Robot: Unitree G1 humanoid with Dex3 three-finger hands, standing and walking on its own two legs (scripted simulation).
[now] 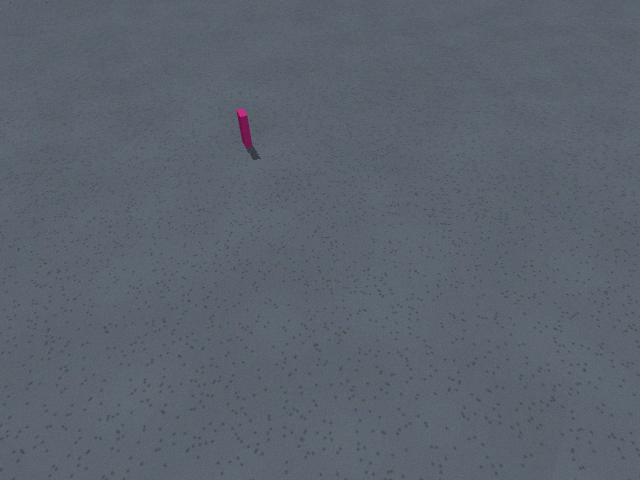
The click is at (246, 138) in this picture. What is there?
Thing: carton on end
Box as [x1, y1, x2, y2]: [236, 109, 251, 147]
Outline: 236,110 242,140 246,147 250,146 251,141 247,117 243,109
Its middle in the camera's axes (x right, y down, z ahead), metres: -0.41 -0.59 +2.08
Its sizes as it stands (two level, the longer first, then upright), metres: 0.077 0.037 0.189
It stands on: the floor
